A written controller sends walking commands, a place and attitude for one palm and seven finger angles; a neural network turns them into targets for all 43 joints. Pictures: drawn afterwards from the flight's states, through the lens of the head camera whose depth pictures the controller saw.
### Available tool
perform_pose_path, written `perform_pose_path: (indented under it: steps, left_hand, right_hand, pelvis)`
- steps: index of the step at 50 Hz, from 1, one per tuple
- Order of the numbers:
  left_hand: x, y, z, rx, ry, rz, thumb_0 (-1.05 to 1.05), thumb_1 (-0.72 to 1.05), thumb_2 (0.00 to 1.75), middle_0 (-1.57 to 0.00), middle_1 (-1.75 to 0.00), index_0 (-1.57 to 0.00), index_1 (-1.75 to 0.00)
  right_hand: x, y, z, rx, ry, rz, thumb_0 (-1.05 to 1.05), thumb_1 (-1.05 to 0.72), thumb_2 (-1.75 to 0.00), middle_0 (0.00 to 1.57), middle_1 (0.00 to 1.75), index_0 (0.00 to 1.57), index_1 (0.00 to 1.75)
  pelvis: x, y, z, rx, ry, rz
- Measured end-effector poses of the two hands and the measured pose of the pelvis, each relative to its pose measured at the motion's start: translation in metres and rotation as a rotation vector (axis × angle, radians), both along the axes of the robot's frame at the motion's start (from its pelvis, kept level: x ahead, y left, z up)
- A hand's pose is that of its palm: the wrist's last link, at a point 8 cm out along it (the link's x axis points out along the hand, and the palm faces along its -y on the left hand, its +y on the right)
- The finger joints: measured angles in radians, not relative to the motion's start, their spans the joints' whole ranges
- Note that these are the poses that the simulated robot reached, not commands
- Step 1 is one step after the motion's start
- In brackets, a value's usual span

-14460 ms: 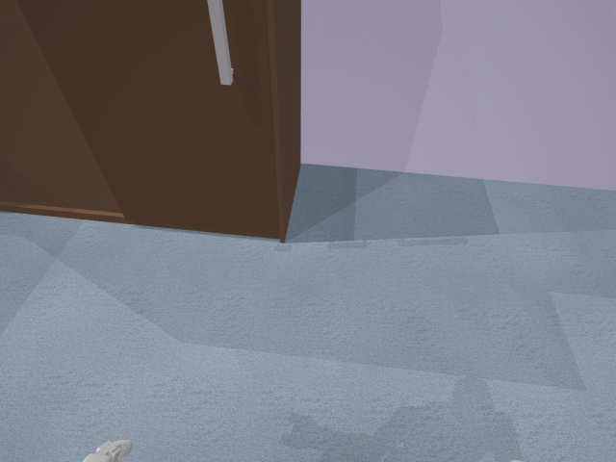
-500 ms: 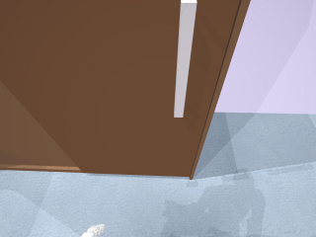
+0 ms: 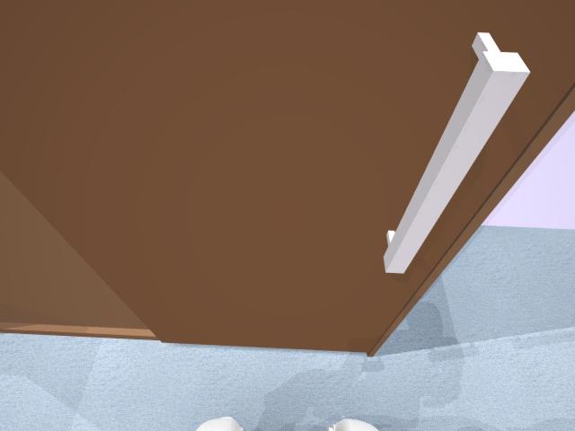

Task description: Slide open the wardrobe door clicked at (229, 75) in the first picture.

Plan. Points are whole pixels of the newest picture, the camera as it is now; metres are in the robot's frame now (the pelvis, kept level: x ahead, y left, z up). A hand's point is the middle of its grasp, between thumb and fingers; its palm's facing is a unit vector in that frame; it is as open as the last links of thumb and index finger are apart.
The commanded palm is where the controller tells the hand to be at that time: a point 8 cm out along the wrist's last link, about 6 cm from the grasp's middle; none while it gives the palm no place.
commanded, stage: shuffle to correct the standing spot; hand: right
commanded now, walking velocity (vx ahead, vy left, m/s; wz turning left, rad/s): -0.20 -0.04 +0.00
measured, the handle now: (427, 182) +0.39 -0.13 +0.16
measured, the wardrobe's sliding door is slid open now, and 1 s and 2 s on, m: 0.00 0.00 0.00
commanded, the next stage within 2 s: come to a stop and stand still in 0.38 s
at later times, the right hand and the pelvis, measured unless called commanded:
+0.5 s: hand out of the picture +0.01 -0.18 -0.16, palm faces +0.00 +0.97 -0.23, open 7.4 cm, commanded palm none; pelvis -0.07 +0.02 +0.01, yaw +2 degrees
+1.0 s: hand out of the picture -0.15 -0.13 -0.15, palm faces +0.07 +0.98 -0.19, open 7.4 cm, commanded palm none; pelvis -0.11 +0.03 +0.02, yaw +1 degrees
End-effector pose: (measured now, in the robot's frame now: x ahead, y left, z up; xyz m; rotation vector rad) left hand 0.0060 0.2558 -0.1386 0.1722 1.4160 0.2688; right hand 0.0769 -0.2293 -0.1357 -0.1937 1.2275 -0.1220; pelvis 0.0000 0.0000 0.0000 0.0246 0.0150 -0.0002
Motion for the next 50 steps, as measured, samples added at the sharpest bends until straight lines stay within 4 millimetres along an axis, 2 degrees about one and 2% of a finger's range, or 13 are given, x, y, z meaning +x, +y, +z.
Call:
perform_pose_path:
  steps: [3,8,12,17,23,28,30,32,36,42,46,50]
  left_hand:
    - [0.020,-0.005,0.005,0.001,-0.051,-0.024,0.01,0.92,0.90,-0.19,-0.30,-0.20,-0.30]
    - [0.039,-0.025,0.010,-0.001,-0.132,-0.050,0.01,0.92,0.90,-0.20,-0.30,-0.20,-0.30]
    - [0.041,-0.026,0.023,0.012,-0.157,-0.061,0.01,0.94,0.90,-0.20,-0.30,-0.20,-0.30]
    - [0.037,-0.022,0.031,0.007,-0.165,-0.082,0.01,0.93,0.90,-0.20,-0.30,-0.21,-0.30]
    - [0.011,-0.006,0.027,-0.010,-0.170,-0.066,0.01,0.92,0.90,-0.20,-0.30,-0.21,-0.30]
    - [-0.027,0.017,0.009,-0.049,-0.160,-0.039,0.01,0.91,0.90,-0.20,-0.30,-0.21,-0.30]
    - [-0.044,0.027,-0.003,-0.073,-0.158,-0.024,0.01,0.91,0.90,-0.20,-0.30,-0.20,-0.30]
    - [-0.061,0.035,-0.007,-0.090,-0.134,-0.013,0.01,0.91,0.90,-0.20,-0.30,-0.20,-0.30]
    - [-0.093,0.043,0.002,-0.116,-0.088,0.003,0.01,0.91,0.90,-0.20,-0.30,-0.20,-0.30]
    - [-0.135,0.048,0.013,-0.113,-0.010,-0.006,0.01,0.91,0.90,-0.20,-0.30,-0.20,-0.30]
    - [-0.137,0.042,0.015,-0.096,0.034,-0.043,0.01,0.91,0.90,-0.19,-0.30,-0.20,-0.30]
    - [-0.112,0.024,0.017,-0.070,-0.019,-0.074,0.01,0.91,0.90,-0.19,-0.30,-0.20,-0.30]
  right_hand:
    - [-0.002,0.008,-0.009,0.029,0.007,-0.008,0.00,-0.91,-0.90,0.20,0.30,0.20,0.30]
    - [-0.010,0.005,-0.026,0.068,0.025,-0.043,0.00,-0.92,-0.90,0.20,0.30,0.20,0.30]
    - [-0.022,-0.001,-0.015,0.056,0.062,-0.047,0.00,-0.92,-0.90,0.20,0.30,0.20,0.30]
    - [-0.040,-0.008,-0.003,0.027,0.076,-0.056,0.00,-0.92,-0.90,0.20,0.30,0.20,0.30]
    - [-0.065,-0.003,0.002,-0.010,0.091,-0.042,0.00,-0.91,-0.90,0.20,0.30,0.20,0.30]
    - [-0.088,0.015,0.011,-0.044,0.056,-0.019,0.00,-0.91,-0.90,0.19,0.30,0.20,0.30]
    - [-0.103,0.024,0.011,-0.067,0.034,-0.011,0.00,-0.91,-0.90,0.20,0.30,0.20,0.30]
    - [-0.123,0.035,0.017,-0.075,0.042,-0.017,0.00,-0.91,-0.90,0.20,0.30,0.20,0.30]
    - [-0.158,0.051,0.031,-0.064,0.087,-0.033,0.00,-0.91,-0.90,0.20,0.30,0.20,0.30]
    - [-0.187,0.061,0.036,-0.024,0.103,-0.054,0.00,-0.90,-0.90,0.20,0.30,0.20,0.30]
    - [-0.209,0.058,0.032,-0.001,0.124,-0.096,0.00,-0.90,-0.90,0.20,0.30,0.20,0.30]
    - [-0.234,0.046,0.020,0.026,0.197,-0.128,0.00,-0.90,-0.90,0.20,0.30,0.20,0.30]
  pelvis:
    - [0.000,0.001,-0.001,0.007,0.001,-0.002]
    - [-0.002,-0.002,-0.006,0.008,-0.017,0.009]
    - [-0.008,-0.003,0.006,0.019,-0.013,0.019]
    - [-0.025,0.001,0.015,0.022,0.004,0.025]
    - [-0.054,0.015,0.015,0.011,0.001,0.034]
    - [-0.084,0.033,0.009,-0.012,-0.016,0.044]
    - [-0.095,0.043,0.002,-0.040,-0.020,0.047]
    - [-0.104,0.049,0.004,-0.038,-0.031,0.038]
    - [-0.111,0.056,0.018,-0.073,-0.017,0.058]
    - [-0.114,0.058,0.027,-0.084,0.002,0.040]
    - [-0.114,0.048,0.027,-0.074,0.001,0.024]
    - [-0.113,0.031,0.022,-0.060,-0.008,0.021]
